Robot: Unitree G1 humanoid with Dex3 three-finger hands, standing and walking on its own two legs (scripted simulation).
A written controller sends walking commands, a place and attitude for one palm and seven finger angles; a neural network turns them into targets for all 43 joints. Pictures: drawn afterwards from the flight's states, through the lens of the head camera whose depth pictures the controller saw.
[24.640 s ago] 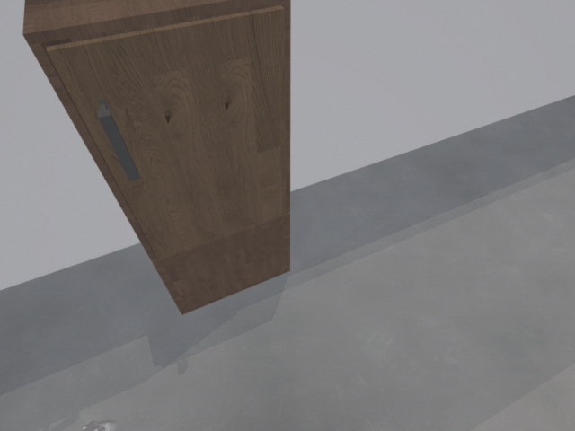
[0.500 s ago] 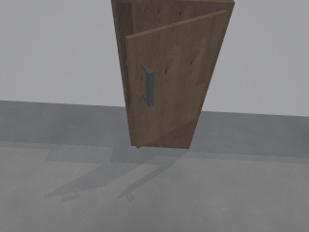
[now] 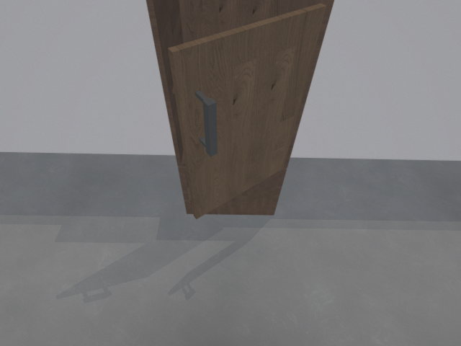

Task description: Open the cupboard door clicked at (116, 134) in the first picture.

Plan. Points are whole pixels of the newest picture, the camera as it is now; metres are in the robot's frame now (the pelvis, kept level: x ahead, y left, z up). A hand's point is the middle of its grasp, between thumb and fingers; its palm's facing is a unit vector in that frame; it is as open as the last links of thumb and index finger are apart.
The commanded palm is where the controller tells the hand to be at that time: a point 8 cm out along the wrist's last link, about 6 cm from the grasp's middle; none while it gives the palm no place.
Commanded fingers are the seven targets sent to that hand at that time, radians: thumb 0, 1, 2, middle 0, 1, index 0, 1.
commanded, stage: walk to a spot facing it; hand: left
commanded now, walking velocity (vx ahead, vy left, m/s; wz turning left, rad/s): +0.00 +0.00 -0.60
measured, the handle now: (205, 124) +0.55 +0.10 +0.05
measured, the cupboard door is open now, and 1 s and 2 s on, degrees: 36 36 36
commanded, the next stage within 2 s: none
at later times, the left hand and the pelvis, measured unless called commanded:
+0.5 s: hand out of the picture +0.05 +0.17 -0.16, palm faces -0.13 -0.95 -0.27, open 7.3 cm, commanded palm none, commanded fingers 0.00 0.90 0.90 -0.20 -0.30 -0.20 -0.30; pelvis -0.01 -0.03 +0.00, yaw -13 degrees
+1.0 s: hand (152, 320) +0.19 +0.18 -0.17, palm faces -0.47 -0.85 -0.23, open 7.3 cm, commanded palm none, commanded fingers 0.00 0.90 0.90 -0.20 -0.30 -0.20 -0.30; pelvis +0.00 +0.03 +0.00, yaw -31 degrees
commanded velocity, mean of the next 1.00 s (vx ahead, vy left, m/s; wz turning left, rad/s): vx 0.00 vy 0.00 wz -0.60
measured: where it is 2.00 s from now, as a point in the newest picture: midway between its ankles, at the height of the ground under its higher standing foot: outside the picture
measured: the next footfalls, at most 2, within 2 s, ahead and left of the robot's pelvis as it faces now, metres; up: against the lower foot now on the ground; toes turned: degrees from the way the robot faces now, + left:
left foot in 0.74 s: +0.09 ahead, +0.12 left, +0.00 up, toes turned -23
right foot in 1.10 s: -0.04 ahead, -0.13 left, +0.00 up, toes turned -39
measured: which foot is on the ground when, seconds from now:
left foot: down 0.00-0.24, up 0.26-0.72, down 0.74-1.00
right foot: down 0.00-0.72, up 0.74-1.00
